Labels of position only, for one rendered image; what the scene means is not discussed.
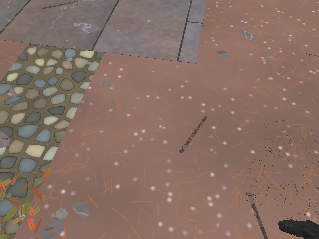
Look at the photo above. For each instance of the robot right hand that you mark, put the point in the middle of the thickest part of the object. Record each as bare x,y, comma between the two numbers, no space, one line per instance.
306,229

